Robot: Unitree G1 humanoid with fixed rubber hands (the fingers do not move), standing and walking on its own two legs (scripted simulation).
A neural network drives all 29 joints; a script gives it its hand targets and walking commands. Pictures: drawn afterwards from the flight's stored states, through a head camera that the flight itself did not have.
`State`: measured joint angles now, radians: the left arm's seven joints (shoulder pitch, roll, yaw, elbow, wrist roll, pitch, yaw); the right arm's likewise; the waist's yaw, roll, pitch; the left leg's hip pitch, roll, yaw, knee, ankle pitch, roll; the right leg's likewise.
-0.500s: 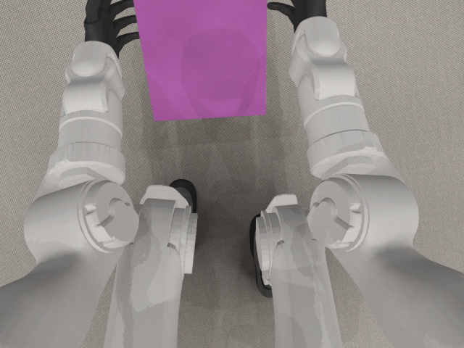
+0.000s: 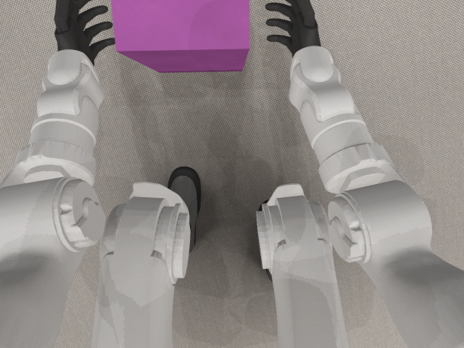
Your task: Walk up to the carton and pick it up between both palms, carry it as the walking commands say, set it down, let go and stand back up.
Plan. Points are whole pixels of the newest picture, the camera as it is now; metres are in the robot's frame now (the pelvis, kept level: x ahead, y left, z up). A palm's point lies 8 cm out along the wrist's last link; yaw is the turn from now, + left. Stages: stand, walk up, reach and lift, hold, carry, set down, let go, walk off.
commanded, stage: set down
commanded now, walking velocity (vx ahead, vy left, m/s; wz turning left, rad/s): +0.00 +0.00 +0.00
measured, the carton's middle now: out of the picture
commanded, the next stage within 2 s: let go in 1.40 s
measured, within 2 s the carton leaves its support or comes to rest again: neither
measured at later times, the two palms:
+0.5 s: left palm (33, 45) +0.49 +0.25 -0.14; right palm (302, 21) +0.51 -0.07 -0.12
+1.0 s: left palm out of the picture +0.51 +0.24 +0.09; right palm out of the picture +0.54 -0.10 +0.10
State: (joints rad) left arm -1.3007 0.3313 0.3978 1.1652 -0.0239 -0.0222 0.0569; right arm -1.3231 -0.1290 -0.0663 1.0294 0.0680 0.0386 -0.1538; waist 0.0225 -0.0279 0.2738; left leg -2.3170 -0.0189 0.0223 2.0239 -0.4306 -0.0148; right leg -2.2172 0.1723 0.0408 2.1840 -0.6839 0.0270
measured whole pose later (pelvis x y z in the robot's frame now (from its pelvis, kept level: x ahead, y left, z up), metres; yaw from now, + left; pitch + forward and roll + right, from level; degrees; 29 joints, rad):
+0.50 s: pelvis -0.02 +0.01 +0.05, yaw -2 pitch +32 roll +0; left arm -1.24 0.34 0.34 0.67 -0.07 0.16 0.07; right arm -1.30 -0.16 -0.03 0.57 0.12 0.24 -0.21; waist 0.05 -0.08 0.54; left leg -2.05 -0.02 0.01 1.92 -0.42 -0.01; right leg -1.95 0.17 0.04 2.05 -0.65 0.03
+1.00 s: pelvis +0.02 +0.00 +0.16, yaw -3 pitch +44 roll -2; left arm -1.06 0.26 0.39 0.92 -0.03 0.13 0.03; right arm -1.11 -0.16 -0.08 0.85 0.01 0.21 -0.13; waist 0.07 -0.04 -0.13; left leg -1.89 -0.02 -0.04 1.52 -0.39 0.00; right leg -1.78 0.16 0.04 1.59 -0.58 0.01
